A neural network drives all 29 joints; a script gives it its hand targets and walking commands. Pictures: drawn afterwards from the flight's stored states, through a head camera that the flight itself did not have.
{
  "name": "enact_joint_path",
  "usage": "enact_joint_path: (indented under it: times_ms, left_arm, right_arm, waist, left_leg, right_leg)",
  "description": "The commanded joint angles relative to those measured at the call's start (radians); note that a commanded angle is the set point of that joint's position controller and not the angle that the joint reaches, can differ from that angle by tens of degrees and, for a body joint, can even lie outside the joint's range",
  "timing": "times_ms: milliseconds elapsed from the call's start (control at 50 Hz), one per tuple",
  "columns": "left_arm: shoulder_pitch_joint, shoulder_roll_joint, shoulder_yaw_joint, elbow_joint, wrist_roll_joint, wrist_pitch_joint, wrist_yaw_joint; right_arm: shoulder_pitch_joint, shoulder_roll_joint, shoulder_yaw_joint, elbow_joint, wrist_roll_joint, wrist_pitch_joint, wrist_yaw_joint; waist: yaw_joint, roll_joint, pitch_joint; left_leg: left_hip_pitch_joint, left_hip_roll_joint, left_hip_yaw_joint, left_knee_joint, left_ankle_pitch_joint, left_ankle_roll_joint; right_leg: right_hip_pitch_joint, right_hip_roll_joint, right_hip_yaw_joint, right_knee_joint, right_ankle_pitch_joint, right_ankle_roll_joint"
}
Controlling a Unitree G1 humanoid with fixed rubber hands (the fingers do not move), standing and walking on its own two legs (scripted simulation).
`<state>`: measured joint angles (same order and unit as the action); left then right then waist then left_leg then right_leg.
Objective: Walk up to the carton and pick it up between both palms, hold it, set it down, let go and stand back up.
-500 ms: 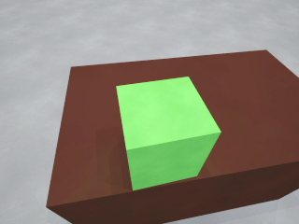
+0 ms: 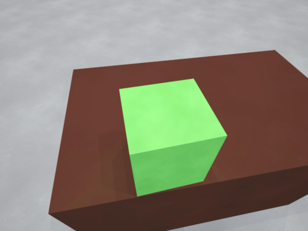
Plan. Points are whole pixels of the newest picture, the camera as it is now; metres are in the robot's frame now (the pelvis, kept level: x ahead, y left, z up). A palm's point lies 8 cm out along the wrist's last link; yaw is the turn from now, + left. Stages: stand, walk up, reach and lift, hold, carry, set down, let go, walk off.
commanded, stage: stand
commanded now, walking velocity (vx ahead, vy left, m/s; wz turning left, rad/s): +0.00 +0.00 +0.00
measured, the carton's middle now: (164, 139) +0.37 -0.01 +0.02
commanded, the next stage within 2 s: walk up in 0.84 s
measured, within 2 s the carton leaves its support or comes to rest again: neither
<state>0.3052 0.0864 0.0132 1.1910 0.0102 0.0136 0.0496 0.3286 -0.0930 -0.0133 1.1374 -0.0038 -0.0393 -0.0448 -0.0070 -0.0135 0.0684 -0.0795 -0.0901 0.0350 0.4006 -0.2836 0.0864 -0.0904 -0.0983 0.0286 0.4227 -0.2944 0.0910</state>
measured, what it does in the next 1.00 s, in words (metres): stands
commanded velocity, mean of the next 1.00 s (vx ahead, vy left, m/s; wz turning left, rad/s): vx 0.00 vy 0.00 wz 0.00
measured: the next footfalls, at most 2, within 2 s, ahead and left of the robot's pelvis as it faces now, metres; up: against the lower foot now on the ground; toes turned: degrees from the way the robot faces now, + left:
right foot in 1.46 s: +0.06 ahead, -0.28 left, +0.00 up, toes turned +19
left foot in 1.90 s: -0.07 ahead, -0.08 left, +0.00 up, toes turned +26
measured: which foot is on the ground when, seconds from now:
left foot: down 0.00-1.00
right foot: down 0.00-1.00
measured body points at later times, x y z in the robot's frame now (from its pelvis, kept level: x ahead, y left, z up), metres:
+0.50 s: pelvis +0.00 +0.00 +0.00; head +0.02 +0.00 +0.45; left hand -0.03 +0.20 -0.17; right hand -0.03 -0.20 -0.16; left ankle -0.04 +0.06 -0.74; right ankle -0.04 -0.18 -0.74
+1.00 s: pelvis +0.00 +0.00 +0.00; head +0.02 +0.00 +0.45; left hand -0.03 +0.20 -0.17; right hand -0.03 -0.20 -0.16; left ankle -0.04 +0.06 -0.74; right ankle -0.04 -0.18 -0.74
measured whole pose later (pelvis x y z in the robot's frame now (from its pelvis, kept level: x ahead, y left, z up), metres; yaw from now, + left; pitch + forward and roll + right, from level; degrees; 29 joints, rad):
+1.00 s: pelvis +0.00 +0.00 +0.00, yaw +0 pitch -2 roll +1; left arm 0.30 0.08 0.02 1.19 0.01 0.02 0.05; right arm 0.33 -0.09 -0.02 1.13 0.00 -0.04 -0.05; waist -0.01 -0.01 0.07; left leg -0.07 -0.09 0.03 0.39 -0.28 0.09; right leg -0.09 -0.10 0.03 0.42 -0.30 0.09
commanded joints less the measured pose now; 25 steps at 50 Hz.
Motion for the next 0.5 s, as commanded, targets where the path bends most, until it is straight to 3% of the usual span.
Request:
enact_joint_path:
  times_ms: [0, 480]
  left_arm:
    - [0.103, 0.07, 0.011, 0.002, 0.0, -0.001, 0.003]
    - [0.099, 0.066, 0.015, 0.003, -0.001, 0.001, 0.004]
  right_arm:
    - [0.125, -0.078, -0.014, -0.007, 0.0, -0.006, -0.004]
    - [0.133, -0.077, -0.017, -0.011, 0.0, -0.005, -0.006]
  waist:
    - [-0.001, -0.002, 0.063]
    - [-0.002, 0.005, 0.061]
  left_leg:
    - [-0.025, 0.181, -0.119, -0.086, 0.437, -0.009]
    - [-0.012, 0.184, -0.12, -0.084, 0.468, -0.011]
  right_leg:
    - [-0.061, -0.018, -0.027, -0.046, 0.199, -0.042]
    - [-0.067, -0.018, -0.033, -0.043, 0.194, -0.038]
